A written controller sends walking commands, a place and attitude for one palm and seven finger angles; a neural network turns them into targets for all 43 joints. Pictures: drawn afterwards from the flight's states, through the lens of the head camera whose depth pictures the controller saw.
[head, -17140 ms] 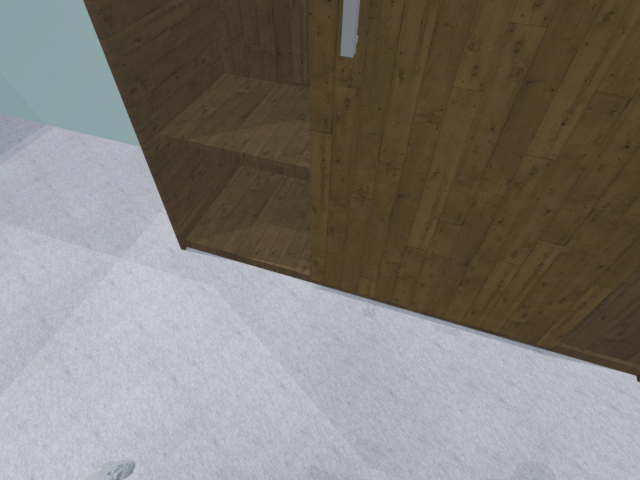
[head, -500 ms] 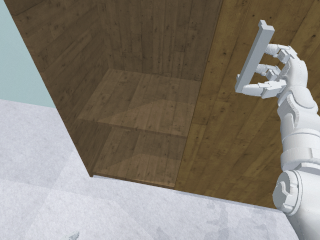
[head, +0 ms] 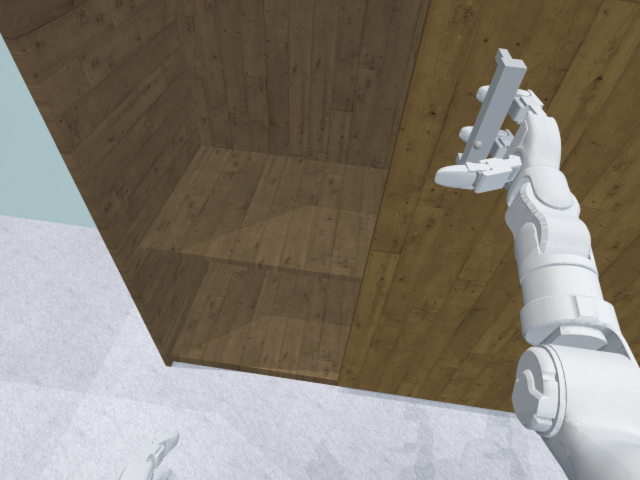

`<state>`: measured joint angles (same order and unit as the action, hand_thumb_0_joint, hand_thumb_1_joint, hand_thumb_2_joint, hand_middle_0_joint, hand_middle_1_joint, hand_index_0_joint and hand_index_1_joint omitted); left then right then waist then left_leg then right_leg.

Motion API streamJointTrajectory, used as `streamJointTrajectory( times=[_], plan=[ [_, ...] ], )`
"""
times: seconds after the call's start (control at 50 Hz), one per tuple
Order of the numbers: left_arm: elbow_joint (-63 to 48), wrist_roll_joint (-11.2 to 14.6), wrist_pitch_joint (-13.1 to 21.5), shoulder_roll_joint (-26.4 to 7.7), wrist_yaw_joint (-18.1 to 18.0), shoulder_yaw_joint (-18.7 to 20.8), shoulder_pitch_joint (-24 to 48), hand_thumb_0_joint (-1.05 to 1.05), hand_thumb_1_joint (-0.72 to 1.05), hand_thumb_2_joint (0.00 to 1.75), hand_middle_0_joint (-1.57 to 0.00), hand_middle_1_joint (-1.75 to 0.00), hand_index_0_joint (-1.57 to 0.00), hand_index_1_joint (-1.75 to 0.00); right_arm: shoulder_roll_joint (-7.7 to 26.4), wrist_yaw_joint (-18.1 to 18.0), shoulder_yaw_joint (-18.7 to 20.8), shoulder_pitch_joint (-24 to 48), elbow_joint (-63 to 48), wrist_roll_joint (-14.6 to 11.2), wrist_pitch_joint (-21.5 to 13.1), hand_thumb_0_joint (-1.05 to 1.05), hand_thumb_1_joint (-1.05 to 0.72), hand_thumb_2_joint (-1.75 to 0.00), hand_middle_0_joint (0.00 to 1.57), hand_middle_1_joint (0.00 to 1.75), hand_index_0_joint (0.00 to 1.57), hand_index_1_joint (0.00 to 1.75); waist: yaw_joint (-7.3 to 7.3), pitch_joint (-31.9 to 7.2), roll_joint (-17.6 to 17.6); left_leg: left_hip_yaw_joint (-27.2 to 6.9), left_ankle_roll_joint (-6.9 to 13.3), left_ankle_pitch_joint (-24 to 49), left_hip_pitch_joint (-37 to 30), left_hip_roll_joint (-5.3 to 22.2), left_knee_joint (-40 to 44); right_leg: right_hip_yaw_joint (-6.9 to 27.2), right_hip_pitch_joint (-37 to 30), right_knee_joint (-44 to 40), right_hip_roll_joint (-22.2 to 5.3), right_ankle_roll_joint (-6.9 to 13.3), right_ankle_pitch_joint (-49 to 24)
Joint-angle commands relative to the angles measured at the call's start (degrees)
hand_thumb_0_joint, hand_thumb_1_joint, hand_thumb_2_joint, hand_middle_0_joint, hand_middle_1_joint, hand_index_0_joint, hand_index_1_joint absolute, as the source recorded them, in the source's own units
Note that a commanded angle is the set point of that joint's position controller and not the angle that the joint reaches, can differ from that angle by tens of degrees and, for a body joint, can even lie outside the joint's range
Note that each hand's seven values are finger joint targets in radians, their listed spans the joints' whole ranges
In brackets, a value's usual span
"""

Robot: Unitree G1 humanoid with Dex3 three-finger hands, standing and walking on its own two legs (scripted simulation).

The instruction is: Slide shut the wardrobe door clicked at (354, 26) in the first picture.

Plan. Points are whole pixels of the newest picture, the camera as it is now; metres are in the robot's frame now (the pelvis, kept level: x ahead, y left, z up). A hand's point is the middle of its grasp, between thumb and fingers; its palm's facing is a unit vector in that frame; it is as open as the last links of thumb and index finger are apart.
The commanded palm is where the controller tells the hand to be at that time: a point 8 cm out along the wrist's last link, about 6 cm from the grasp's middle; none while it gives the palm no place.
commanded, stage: slide the fingers in behind the handle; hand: right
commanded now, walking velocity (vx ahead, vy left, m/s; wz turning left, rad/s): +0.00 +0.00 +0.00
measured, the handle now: (482, 122) +0.52 -0.15 +0.23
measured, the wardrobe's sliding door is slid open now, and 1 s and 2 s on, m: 0.55 0.55 0.55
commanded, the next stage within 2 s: move the hooked fingers beside the handle in 0.10 s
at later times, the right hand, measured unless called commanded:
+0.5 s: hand (476, 146) +0.45 -0.13 +0.23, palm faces +0.07 +1.00 +0.01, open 14.5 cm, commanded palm +0.42 -0.17 +0.22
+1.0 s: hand (491, 146) +0.45 -0.14 +0.23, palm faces +0.06 +1.00 +0.04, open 14.2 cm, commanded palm +0.42 -0.21 +0.22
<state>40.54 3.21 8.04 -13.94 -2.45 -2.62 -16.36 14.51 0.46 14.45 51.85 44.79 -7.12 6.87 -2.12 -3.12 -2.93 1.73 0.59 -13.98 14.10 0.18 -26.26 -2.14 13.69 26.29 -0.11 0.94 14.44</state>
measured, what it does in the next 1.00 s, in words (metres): stands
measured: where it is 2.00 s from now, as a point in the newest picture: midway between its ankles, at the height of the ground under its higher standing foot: outside the picture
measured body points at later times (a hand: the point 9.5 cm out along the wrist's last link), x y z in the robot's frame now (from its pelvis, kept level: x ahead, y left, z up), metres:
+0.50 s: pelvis +0.01 +0.00 +0.00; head +0.00 +0.02 +0.45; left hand +0.13 +0.24 -0.11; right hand +0.44 -0.18 +0.23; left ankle +0.00 +0.11 -0.74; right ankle -0.01 -0.11 -0.74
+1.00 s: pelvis +0.01 +0.00 +0.00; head +0.00 +0.02 +0.45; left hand +0.12 +0.25 -0.10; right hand +0.44 -0.20 +0.23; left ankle +0.00 +0.11 -0.74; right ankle -0.01 -0.11 -0.74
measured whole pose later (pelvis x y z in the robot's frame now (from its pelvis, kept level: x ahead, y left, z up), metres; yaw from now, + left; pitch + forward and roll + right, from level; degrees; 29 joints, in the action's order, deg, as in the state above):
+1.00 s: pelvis +0.01 +0.00 +0.00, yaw +2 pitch +1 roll +0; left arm 37.7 3.1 3.7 -14.4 -3.3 -2.6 -15.7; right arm 16.9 3.6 19.1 44.5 35.2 -7.9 11.6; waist -3.6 -3.1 -2.9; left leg 0.3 0.7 -13.5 11.1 -0.6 -24.0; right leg -3.5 10.1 24.0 -0.8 0.7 14.6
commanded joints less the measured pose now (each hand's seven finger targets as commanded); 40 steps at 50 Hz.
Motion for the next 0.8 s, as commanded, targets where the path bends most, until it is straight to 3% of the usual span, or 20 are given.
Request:
streamJointTrajectory(
  times=[0.0,0.08,0.1,0.14,0.16,0.2,0.24,0.3,0.34,0.4,0.44,0.48,0.52,0.54,0.56,0.6,0.64,0.7,0.76,0.78],
  plan=[
    [-6.7,0.19,2.79,-6.92,-0.37,2.82,2.24,0.0,0.9,0.9,-0.2,-0.3,-0.2,-0.3,8.5,0.75,-1.2,31.56,-16.31,-0.55,-4.0,0.0,0.5,-0.3,0.3,1.2,0.3,1.2,-0.48,-18.27,3.82,-0.19,1.02,20.84,-5.02,-0.8,2.12,1.79,-10.01,-0.95,-0.13,1.46,-17.78],
    [-6.78,0.16,2.68,-6.97,-0.37,3.0,2.33,0.0,0.9,0.9,-0.2,-0.3,-0.2,-0.3,8.49,0.55,-0.82,30.17,-17.79,-0.78,-3.71,0.0,0.5,-0.3,0.3,1.2,0.3,1.2,-0.08,-18.81,3.85,-0.03,1.07,21.51,-5.77,-0.87,2.02,1.87,-10.3,-1.1,-0.17,1.43,-18.82],
    [-6.78,0.22,2.75,-6.83,-0.29,2.86,2.69,0.0,0.9,0.9,-0.2,-0.3,-0.2,-0.3,6.97,0.63,-2.16,30.6,-18.4,-0.9,-3.48,0.0,0.5,-0.3,0.3,1.2,0.3,1.2,-0.33,-18.82,1.82,-0.17,1.05,21.41,-5.08,-0.8,2.11,1.66,-10.96,-1.0,-0.08,1.33,-18.77],
    [-6.78,0.02,2.73,-6.97,-0.22,3.03,2.66,0.0,0.9,0.9,-0.2,-0.3,-0.2,-0.3,7.59,0.41,-1.85,30.02,-20.34,-0.88,-3.6,0.0,0.5,-0.3,0.3,1.2,0.3,1.2,0.02,-19.89,3.14,0.06,1.21,22.2,-6.4,-0.87,1.93,2.02,-11.22,-0.91,-0.12,1.3,-20.25],
    [-6.92,0.12,2.8,-6.76,-0.12,3.02,3.09,0.0,0.9,0.9,-0.2,-0.3,-0.2,-0.3,6.71,0.4,-2.2,29.54,-20.85,-1.01,-3.39,0.0,0.5,-0.3,0.3,1.2,0.3,1.2,0.03,-19.64,1.66,-0.01,1.21,22.86,-6.03,-0.86,1.86,1.86,-11.83,-0.8,-0.15,1.24,-20.96],
    [-6.69,0.17,2.88,-6.6,0.05,2.94,3.09,0.0,0.9,0.9,-0.2,-0.3,-0.2,-0.3,3.5,0.35,-4.99,30.35,-21.19,-1.19,-2.86,0.0,0.5,-0.3,0.3,1.2,0.3,1.2,-0.61,-18.56,2.14,0.37,1.16,22.05,-4.57,-1.02,1.99,2.23,-12.37,-0.9,-0.28,1.05,-20.79],
    [-6.46,0.05,2.65,-7.02,-0.06,3.1,3.16,0.0,0.9,0.9,-0.2,-0.3,-0.2,-0.3,5.81,-0.13,-2.99,28.76,-20.57,-1.06,-2.38,0.0,0.5,-0.3,0.3,1.2,0.3,1.2,0.03,-18.18,3.07,0.3,1.22,21.27,-5.04,-1.05,2.25,2.18,-11.61,-0.99,-0.24,1.18,-20.03],
    [-6.65,0.09,2.59,-6.83,-0.04,3.05,3.35,0.0,0.9,0.9,-0.2,-0.3,-0.2,-0.3,5.15,-0.02,-3.88,30.0,-22.47,-0.77,-2.16,0.0,0.5,-0.3,0.3,1.2,0.3,1.2,-0.25,-19.25,1.73,0.33,1.25,22.34,-5.19,-0.93,1.82,2.3,-12.63,-1.02,-0.15,1.06,-21.28],
    [-6.7,-0.2,2.31,-6.98,0.02,3.1,3.49,0.0,0.9,0.9,-0.2,-0.3,-0.2,-0.3,6.09,-0.16,-2.64,27.77,-22.66,-0.79,-1.75,0.0,0.5,-0.3,0.3,1.2,0.3,1.2,0.46,-20.11,1.96,0.34,1.3,23.56,-6.02,-0.89,1.67,2.19,-13.0,-0.57,-0.13,1.05,-23.02],
    [-6.6,0.0,1.84,-7.05,-0.27,3.02,3.53,0.0,0.9,0.9,-0.2,-0.3,-0.2,-0.3,7.22,0.08,-1.66,28.26,-21.28,-1.1,-1.15,0.0,0.5,-0.3,0.3,1.2,0.3,1.2,-0.04,-18.83,5.09,0.32,1.01,23.9,-6.23,-0.95,1.88,2.0,-11.62,-0.93,-0.1,1.39,-21.68],
    [-6.62,-0.25,1.44,-7.19,-0.39,2.8,3.71,0.0,0.9,0.9,-0.2,-0.3,-0.2,-0.3,9.29,0.0,-0.04,27.57,-20.45,-0.84,-0.92,0.0,0.5,-0.3,0.3,1.2,0.3,1.2,0.64,-17.96,3.88,0.22,1.17,23.42,-6.85,-0.72,2.01,1.82,-10.64,-1.09,0.06,1.36,-21.13],
    [-7.22,-0.09,1.33,-6.78,-0.29,2.81,3.99,0.0,0.9,0.9,-0.2,-0.3,-0.2,-0.3,8.66,0.18,-0.63,27.68,-22.5,-0.61,-1.17,0.0,0.5,-0.3,0.3,1.2,0.3,1.2,0.59,-19.21,2.09,0.19,1.22,24.52,-7.14,-0.67,1.62,1.84,-11.62,-0.99,0.0,1.23,-22.64],
    [-7.43,-0.14,1.24,-6.72,-0.24,2.79,4.02,0.0,0.9,0.9,-0.2,-0.3,-0.2,-0.3,7.99,0.14,-1.02,27.6,-22.99,-0.81,-1.06,0.0,0.5,-0.3,0.3,1.2,0.3,1.2,0.41,-19.53,3.2,0.33,1.11,25.47,-6.91,-0.74,1.43,2.03,-12.35,-0.72,-0.17,1.2,-24.15],
    [-7.43,-0.22,0.88,-6.98,-0.22,2.8,4.1,0.0,0.9,0.9,-0.2,-0.3,-0.2,-0.3,9.52,0.02,0.12,25.8,-22.07,-0.6,-0.95,0.0,0.5,-0.3,0.3,1.2,0.3,1.2,1.04,-19.07,4.03,0.33,1.21,25.06,-7.65,-0.73,1.53,1.99,-11.4,-0.77,-0.16,1.23,-23.74],
    [-7.57,-0.12,0.8,-6.78,-0.24,2.59,4.39,0.0,0.9,0.9,-0.2,-0.3,-0.2,-0.3,8.03,0.23,-1.16,26.96,-22.1,-0.74,-0.8,0.0,0.5,-0.3,0.3,1.2,0.3,1.2,0.43,-18.22,2.89,0.28,1.15,24.87,-6.89,-0.68,1.63,1.82,-11.38,-0.98,-0.1,1.24,-23.06],
    [-7.71,-0.28,0.46,-7.1,-0.48,2.73,4.05,0.0,0.9,0.9,-0.2,-0.3,-0.2,-0.3,12.21,0.18,2.52,26.07,-21.59,-0.69,-0.71,0.0,0.5,-0.3,0.3,1.2,0.3,1.2,1.04,-19.26,5.1,0.12,1.01,25.48,-8.46,-0.63,1.55,1.69,-10.55,-1.16,-0.13,1.39,-22.65],
    [-8.3,-0.24,0.17,-6.91,-0.45,2.57,4.66,0.0,0.9,0.9,-0.2,-0.3,-0.2,-0.3,11.68,0.56,1.64,25.83,-22.37,-0.41,-0.71,0.0,0.5,-0.3,0.3,1.2,0.3,1.2,1.29,-18.96,2.94,0.06,1.24,25.36,-8.87,-0.47,1.65,1.6,-10.57,-1.14,0.04,1.31,-22.93],
    [-8.53,-0.27,-0.16,-7.05,-0.69,2.6,4.37,0.0,0.9,0.9,-0.2,-0.3,-0.2,-0.3,15.24,0.71,4.87,24.45,-22.2,-0.53,-0.55,0.0,0.5,-0.3,0.3,1.2,0.3,1.2,1.55,-19.43,4.95,-0.04,1.01,26.35,-10.04,-0.54,1.76,1.36,-9.91,-1.46,0.0,1.48,-22.83],
    [-9.42,-0.2,-0.47,-6.91,-0.65,2.44,5.02,0.0,0.9,0.9,-0.2,-0.3,-0.2,-0.3,15.2,1.22,5.0,22.42,-23.26,-0.83,-0.48,0.0,0.5,-0.3,0.3,1.2,0.3,1.2,1.96,-18.8,3.52,-0.14,1.1,26.88,-10.85,-0.46,1.91,1.1,-9.32,-1.71,0.04,1.46,-22.92],
    [-9.35,-0.19,-0.51,-7.05,-0.72,2.47,4.83,0.0,0.9,0.9,-0.2,-0.3,-0.2,-0.3,16.76,1.3,6.03,22.95,-23.11,-0.76,-0.47,0.0,0.5,-0.3,0.3,1.2,0.3,1.2,1.89,-18.43,4.58,-0.15,0.98,26.43,-10.78,-0.5,2.07,1.09,-8.96,-1.77,0.05,1.52,-22.03]
  ],
)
